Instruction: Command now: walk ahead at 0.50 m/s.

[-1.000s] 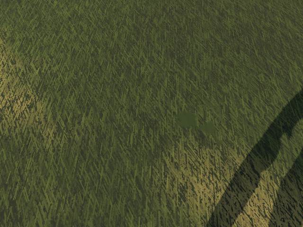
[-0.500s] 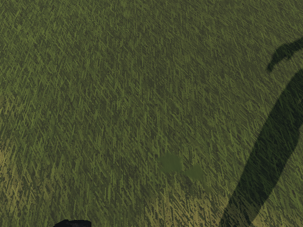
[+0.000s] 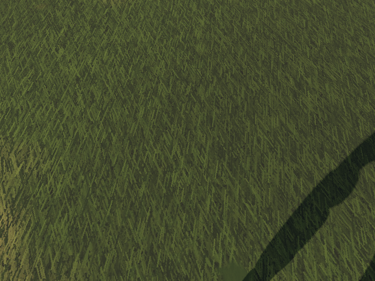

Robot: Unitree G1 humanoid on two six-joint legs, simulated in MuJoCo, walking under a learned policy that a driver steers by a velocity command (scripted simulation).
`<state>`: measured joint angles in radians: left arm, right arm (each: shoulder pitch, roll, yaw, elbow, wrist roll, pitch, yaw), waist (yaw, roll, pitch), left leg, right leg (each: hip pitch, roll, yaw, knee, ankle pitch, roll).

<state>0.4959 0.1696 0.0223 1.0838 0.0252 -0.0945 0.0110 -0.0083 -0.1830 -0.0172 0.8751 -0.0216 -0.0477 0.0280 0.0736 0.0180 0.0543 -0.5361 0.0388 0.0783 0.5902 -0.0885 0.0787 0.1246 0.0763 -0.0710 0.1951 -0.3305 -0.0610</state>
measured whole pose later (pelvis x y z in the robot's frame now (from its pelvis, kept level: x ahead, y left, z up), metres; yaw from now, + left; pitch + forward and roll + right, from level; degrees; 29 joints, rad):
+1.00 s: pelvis +0.49 -0.08 +0.01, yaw -28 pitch +1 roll +0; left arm 0.40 0.24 0.06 0.95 0.00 -0.07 0.00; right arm 0.07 -0.24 -0.04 0.79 -0.04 -0.02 0.02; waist 0.07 0.04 0.04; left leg -0.67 0.12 -0.01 0.77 -0.04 -0.03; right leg -0.01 0.15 0.08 0.24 -0.23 -0.13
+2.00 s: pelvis +0.99 -0.27 +0.01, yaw -1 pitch +1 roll -1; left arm 0.36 0.26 0.04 0.84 0.02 -0.09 0.00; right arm 0.18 -0.31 -0.07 0.74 -0.04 0.01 0.06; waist 0.03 0.06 0.02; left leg -0.66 0.04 -0.03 1.05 -0.18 0.03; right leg -0.08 0.02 -0.14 0.27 -0.21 -0.04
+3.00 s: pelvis +1.52 -0.17 +0.01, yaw +27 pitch +1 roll +0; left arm 0.34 0.25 0.04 0.83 0.01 -0.08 -0.01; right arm 0.25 -0.29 -0.04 0.78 -0.04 -0.03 0.03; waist 0.02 0.05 0.03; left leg -0.51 -0.01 -0.07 1.05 -0.29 0.05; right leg -0.17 0.05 -0.05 0.34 -0.19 -0.06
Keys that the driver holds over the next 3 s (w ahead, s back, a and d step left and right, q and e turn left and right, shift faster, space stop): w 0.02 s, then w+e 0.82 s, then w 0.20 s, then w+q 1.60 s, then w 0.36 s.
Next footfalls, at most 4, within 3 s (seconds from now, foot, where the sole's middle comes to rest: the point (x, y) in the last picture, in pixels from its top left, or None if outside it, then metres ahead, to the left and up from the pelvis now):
0.04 left None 0.19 0.09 -0.77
0.62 right None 0.44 -0.10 -0.77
1.18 left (235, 197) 0.80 -0.10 -0.77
1.70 right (296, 162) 0.98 -0.37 -0.77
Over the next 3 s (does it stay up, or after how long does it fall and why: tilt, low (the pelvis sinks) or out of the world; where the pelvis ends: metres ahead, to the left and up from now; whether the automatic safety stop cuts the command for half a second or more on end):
stays up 1.52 -0.17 0.01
